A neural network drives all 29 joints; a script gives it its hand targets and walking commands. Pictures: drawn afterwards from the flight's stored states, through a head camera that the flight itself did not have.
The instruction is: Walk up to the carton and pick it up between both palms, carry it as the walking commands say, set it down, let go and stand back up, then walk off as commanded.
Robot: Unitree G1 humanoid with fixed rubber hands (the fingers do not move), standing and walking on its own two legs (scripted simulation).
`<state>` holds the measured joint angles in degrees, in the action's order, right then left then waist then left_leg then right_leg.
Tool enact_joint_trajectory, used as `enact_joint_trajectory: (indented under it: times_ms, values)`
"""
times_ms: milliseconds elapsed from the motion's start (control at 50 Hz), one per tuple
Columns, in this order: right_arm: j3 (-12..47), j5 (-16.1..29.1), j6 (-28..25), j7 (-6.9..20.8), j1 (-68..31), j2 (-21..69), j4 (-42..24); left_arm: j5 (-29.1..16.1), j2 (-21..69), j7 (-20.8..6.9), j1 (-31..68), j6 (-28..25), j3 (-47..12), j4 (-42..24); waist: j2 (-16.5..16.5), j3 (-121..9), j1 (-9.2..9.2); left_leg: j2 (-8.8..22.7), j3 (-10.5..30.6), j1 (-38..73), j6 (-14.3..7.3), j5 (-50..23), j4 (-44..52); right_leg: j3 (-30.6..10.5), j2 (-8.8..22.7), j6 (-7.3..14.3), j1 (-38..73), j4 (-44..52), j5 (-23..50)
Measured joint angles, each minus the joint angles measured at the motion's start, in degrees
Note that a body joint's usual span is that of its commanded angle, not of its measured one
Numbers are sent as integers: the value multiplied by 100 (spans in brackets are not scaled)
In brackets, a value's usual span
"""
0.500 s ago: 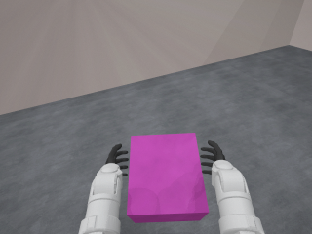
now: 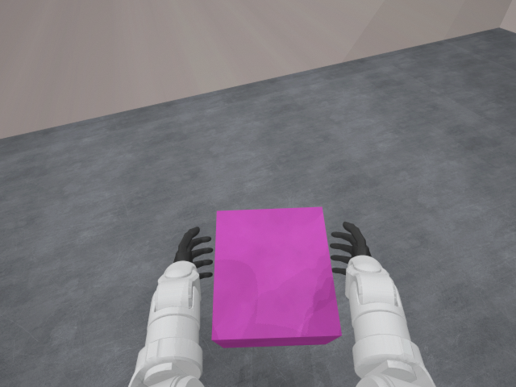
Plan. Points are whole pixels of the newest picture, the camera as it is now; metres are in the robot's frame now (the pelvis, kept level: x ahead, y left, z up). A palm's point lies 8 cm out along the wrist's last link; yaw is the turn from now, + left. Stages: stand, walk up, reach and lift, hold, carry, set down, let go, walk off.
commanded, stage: set down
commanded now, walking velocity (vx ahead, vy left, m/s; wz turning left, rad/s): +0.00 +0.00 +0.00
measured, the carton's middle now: (271, 278) +0.35 -0.02 -0.09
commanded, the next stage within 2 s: none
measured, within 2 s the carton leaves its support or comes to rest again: neither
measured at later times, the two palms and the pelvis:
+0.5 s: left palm (196, 285) +0.35 +0.13 -0.08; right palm (343, 284) +0.33 -0.15 -0.09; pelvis -0.02 +0.02 -0.04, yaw -1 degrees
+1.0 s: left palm (207, 291) +0.38 +0.13 -0.17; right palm (337, 290) +0.36 -0.16 -0.17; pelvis -0.02 +0.01 -0.11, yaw +0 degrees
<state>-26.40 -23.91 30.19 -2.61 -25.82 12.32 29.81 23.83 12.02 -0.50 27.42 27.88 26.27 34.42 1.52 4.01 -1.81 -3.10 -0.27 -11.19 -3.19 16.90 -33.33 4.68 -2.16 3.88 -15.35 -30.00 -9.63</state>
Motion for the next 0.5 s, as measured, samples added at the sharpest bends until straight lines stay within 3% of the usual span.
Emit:
enact_joint_trajectory:
  times_ms: [280, 500]
  values:
    - [45, 92, -1046, 32, -105, 12, -118, -212, 52, 183, 91, -1066, 57, -124, 55, 40, -19, -74, -175, -1799, -84, 128, -753, -119, 100, -59, -1849, -794, -100]
    - [51, 264, -1453, 85, -398, -141, -164, -517, 30, 293, 346, -1444, -25, -225, 143, -215, -23, -117, -281, -3432, -138, 360, -1663, -164, 180, -102, -3492, -1692, -300]
